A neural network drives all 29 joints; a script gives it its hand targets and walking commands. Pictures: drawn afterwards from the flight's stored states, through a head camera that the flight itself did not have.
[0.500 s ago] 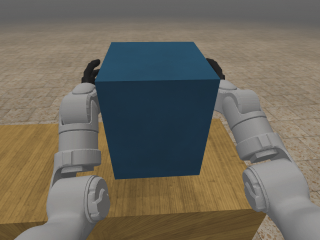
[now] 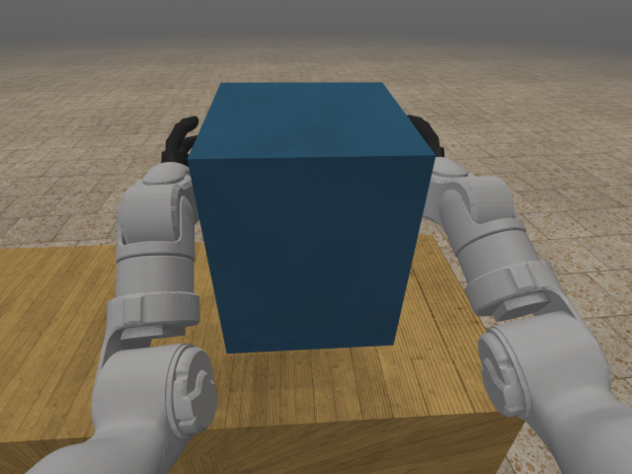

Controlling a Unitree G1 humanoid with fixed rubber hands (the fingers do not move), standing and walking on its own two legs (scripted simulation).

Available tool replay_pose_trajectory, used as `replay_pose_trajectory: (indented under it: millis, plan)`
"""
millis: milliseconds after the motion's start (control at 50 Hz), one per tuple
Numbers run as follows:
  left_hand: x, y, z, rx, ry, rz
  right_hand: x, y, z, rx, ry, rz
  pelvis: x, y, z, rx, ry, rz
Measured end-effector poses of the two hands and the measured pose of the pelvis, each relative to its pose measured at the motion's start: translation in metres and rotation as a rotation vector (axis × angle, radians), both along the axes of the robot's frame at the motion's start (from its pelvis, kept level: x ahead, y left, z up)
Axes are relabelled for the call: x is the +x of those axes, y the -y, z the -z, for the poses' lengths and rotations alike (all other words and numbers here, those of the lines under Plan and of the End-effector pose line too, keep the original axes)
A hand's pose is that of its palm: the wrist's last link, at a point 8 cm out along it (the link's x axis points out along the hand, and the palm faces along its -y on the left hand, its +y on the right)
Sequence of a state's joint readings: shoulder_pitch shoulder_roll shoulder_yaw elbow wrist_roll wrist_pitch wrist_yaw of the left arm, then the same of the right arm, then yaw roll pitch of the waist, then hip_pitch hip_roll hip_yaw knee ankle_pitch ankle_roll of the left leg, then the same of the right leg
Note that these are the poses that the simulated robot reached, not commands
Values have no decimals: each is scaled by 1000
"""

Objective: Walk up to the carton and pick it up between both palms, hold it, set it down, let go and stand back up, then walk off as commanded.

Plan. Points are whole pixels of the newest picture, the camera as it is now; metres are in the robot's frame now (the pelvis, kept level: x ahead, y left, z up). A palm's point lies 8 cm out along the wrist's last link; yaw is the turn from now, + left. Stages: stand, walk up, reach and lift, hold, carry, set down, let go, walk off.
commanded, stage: hold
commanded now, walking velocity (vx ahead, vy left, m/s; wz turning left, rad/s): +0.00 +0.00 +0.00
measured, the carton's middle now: (306, 213) +0.36 +0.00 +0.24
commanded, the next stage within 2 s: none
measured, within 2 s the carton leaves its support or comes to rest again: neither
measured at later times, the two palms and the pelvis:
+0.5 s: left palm (178, 177) +0.37 +0.14 +0.28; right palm (425, 173) +0.37 -0.15 +0.28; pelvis +0.00 +0.00 +0.00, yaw +0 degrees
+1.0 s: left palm (176, 178) +0.37 +0.15 +0.28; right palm (424, 174) +0.36 -0.15 +0.28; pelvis +0.00 +0.00 +0.00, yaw +0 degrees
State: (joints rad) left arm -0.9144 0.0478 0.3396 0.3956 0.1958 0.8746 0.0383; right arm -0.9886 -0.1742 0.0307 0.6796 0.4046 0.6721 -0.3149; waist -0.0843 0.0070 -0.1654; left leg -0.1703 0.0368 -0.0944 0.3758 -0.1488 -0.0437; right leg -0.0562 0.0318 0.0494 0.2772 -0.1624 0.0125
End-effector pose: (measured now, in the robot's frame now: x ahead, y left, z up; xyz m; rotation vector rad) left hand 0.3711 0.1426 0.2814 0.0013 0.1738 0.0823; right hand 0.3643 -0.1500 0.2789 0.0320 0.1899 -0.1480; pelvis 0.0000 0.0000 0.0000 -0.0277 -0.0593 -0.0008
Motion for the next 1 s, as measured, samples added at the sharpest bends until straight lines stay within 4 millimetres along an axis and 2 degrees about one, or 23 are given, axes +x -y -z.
replay_pose_trajectory:
  millis: [1000]
  plan:
    - [0, -3, -1, -8, 0, -3, 1, -3, 0, -1, -3, -2, -1, -1, 0, 0, -7, -1]
